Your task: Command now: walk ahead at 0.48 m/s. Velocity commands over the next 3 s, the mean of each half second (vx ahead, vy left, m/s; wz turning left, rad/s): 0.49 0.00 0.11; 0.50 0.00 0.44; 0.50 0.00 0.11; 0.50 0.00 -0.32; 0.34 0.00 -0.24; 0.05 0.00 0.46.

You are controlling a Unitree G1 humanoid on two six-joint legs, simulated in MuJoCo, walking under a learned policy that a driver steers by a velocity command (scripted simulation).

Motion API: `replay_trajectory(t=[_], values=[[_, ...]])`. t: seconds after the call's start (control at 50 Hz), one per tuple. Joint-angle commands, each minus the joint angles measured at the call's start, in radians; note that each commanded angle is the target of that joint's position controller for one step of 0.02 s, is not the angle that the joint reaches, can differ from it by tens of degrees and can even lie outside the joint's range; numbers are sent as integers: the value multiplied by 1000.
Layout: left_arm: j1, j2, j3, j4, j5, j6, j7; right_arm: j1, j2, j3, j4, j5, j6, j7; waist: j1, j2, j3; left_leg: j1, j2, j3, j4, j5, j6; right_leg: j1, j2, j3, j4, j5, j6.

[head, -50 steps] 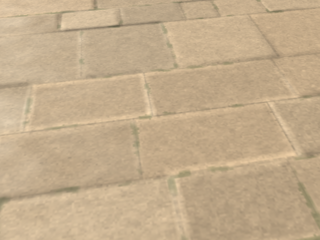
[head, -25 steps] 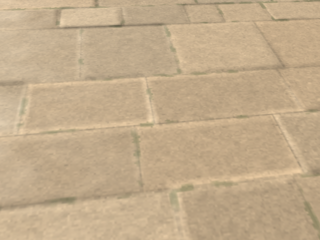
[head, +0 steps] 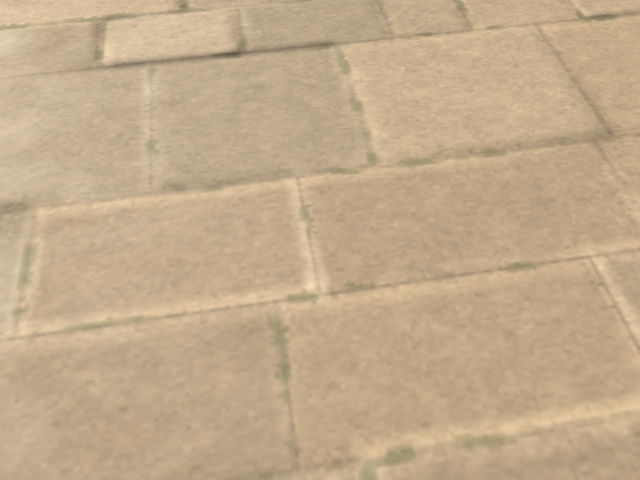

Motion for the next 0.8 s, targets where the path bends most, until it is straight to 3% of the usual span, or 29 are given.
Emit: replay_trajectory(t=[0.02,0.04,0.08,0.12,0.18,0.26,0.32,0.38,0.44,0.48,0.5,0.52,0.54,0.56,0.58,0.6,0.64,0.68,0.72,0.8], values=[[235,146,42,46,-26,8,-3,-49,-125,-33,-106,-5,-10,12,79,-41,-96,-588,63,-89,441,145,35,492,-401,656,-384,-337,-181],[200,95,28,48,-20,-3,-6,-85,-109,-33,-112,-8,-13,13,52,10,-33,-547,94,-85,384,197,32,377,-357,551,-415,-199,-151],[220,40,7,76,-18,-20,6,-54,-70,-31,-102,-29,10,22,-6,-9,-24,-444,127,-81,294,218,9,262,-283,395,-436,-24,-98],[279,58,5,100,-18,-36,12,-62,-54,-32,-111,-32,29,30,-20,-26,-22,-442,132,-59,243,225,-12,246,-261,325,-443,99,-93],[337,98,8,112,-20,-40,12,-195,-74,-36,-163,-32,47,37,-8,-40,16,-550,154,-23,139,318,-39,264,-237,261,-480,137,-82],[412,87,-4,120,-21,-36,11,-378,-77,-30,-227,-17,44,43,38,-52,36,-598,142,24,-84,455,-62,325,-202,196,-479,290,-45],[463,92,-6,133,-18,-39,18,-460,-61,-19,-251,-7,41,45,66,-71,31,-576,109,58,-217,513,-45,406,-208,135,-472,373,-22],[500,89,-7,151,-7,-38,29,-518,-68,-17,-275,-7,36,44,79,-72,45,-585,80,67,-292,483,-8,516,-247,92,-446,455,-21],[467,112,-2,149,-2,-37,44,-462,-88,-28,-269,-14,27,39,32,-89,5,-478,20,102,-337,374,50,593,-275,36,-307,799,-5],[440,142,6,140,1,-28,49,-280,-122,-50,-214,-18,18,29,-44,-100,-96,-298,-45,125,-374,306,97,607,-279,9,-48,968,6],[418,154,9,128,-7,-23,48,-140,-149,-67,-171,-29,12,25,-111,-87,-162,-106,-34,89,-442,345,129,508,-264,-16,157,852,22],[402,134,3,86,-14,-26,42,6,-237,-95,-148,-46,12,18,-162,2,-265,128,174,-177,-447,301,197,286,-220,-41,478,490,42],[460,78,3,50,-42,-34,18,-15,-296,-114,-158,-26,30,21,-84,251,-343,368,416,-759,-597,311,378,-124,34,22,853,-360,94],[361,134,11,23,-17,-40,14,-95,-276,-109,-168,-3,39,29,-64,60,-263,315,376,-711,-638,269,353,-257,-42,182,876,-296,72],[266,135,11,-14,-21,-53,9,-162,-232,-97,-183,-1,39,27,-51,16,-150,190,354,-575,-657,313,316,-284,-87,187,824,-207,71],[252,127,12,-17,-21,-58,10,-192,-178,-84,-180,-5,35,26,-8,-64,-72,58,312,-484,-683,438,269,-237,-121,182,731,-159,78],[255,100,10,-31,8,-24,9,-206,-144,-69,-178,0,20,14,46,-52,-55,-76,223,-356,-695,579,215,-132,-150,184,618,-151,110],[251,85,9,-49,18,7,3,-164,-170,-72,-172,8,4,11,57,-21,-62,-108,191,-313,-699,657,209,-117,-149,165,549,-156,139],[181,89,8,-84,18,23,-1,-128,-203,-78,-172,10,1,10,46,2,-46,-128,166,-295,-717,655,198,-154,-150,143,469,-100,165],[-11,104,6,-165,11,31,-8,-36,-201,-77,-176,9,11,12,-19,41,-23,-72,138,-307,-715,683,137,-240,-139,127,284,58,188]])
Next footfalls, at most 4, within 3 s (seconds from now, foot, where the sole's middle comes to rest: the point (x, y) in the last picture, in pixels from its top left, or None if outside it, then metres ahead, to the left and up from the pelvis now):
0.50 left None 0.44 0.09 -0.75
1.06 right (317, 326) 0.79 0.02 -0.75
1.60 left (205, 262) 0.98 0.30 -0.75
2.14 right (261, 173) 1.29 0.17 -0.75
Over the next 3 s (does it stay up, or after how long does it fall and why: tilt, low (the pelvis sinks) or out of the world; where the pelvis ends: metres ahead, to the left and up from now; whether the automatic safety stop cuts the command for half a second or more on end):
stays up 1.34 0.23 0.02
